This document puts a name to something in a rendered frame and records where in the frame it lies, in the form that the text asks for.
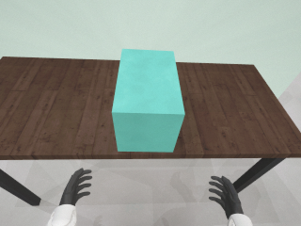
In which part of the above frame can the table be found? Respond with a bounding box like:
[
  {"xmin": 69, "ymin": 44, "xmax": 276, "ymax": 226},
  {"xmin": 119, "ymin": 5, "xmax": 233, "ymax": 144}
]
[{"xmin": 0, "ymin": 56, "xmax": 301, "ymax": 206}]

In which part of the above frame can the right robot hand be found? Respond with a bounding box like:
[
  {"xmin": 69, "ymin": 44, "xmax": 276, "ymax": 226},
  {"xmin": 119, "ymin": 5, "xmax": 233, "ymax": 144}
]
[{"xmin": 209, "ymin": 176, "xmax": 244, "ymax": 219}]

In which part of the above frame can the robot right forearm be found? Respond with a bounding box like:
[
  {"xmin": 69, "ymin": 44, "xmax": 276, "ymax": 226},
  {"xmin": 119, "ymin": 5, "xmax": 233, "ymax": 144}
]
[{"xmin": 227, "ymin": 214, "xmax": 253, "ymax": 226}]

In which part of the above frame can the carton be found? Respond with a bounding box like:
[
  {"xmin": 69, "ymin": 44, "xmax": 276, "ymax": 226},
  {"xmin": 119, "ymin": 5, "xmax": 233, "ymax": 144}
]
[{"xmin": 112, "ymin": 48, "xmax": 185, "ymax": 153}]

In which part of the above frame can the robot left forearm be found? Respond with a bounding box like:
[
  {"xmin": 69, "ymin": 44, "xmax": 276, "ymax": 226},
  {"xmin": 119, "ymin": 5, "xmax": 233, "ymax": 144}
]
[{"xmin": 45, "ymin": 204, "xmax": 77, "ymax": 226}]

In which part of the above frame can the left robot hand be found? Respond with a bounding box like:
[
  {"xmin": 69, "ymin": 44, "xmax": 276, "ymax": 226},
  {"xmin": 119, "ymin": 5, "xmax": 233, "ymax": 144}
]
[{"xmin": 59, "ymin": 168, "xmax": 92, "ymax": 206}]

